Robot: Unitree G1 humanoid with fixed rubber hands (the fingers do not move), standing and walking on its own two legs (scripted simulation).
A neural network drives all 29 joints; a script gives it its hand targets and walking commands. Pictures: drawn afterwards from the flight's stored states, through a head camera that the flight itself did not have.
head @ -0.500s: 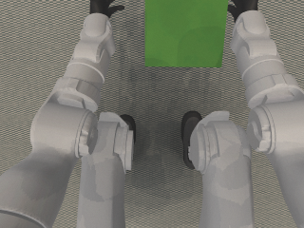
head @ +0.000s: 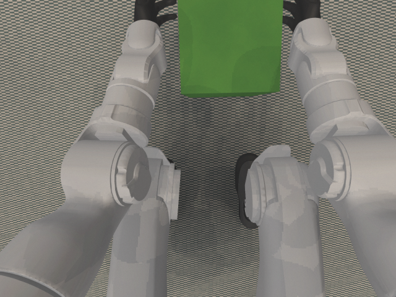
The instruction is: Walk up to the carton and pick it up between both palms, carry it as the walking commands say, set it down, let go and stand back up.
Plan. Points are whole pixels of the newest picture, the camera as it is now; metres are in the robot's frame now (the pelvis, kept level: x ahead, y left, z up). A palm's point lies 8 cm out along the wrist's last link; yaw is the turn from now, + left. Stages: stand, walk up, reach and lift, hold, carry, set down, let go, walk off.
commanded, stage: reach and lift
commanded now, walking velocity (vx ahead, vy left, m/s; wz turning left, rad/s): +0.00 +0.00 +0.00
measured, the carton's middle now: (224, 51) +0.49 -0.05 -0.25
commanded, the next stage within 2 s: none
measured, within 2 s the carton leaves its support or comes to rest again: leaves its support in 0.24 s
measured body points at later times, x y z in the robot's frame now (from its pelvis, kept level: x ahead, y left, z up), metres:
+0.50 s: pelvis +0.00 +0.01 +0.00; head +0.35 -0.02 +0.29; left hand +0.54 +0.09 -0.15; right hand +0.52 -0.16 -0.17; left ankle +0.11 +0.13 -0.34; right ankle +0.11 -0.12 -0.34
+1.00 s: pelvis +0.00 +0.01 +0.03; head +0.32 -0.03 +0.35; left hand +0.53 +0.08 -0.08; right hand +0.52 -0.16 -0.09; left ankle +0.11 +0.13 -0.34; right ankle +0.11 -0.12 -0.34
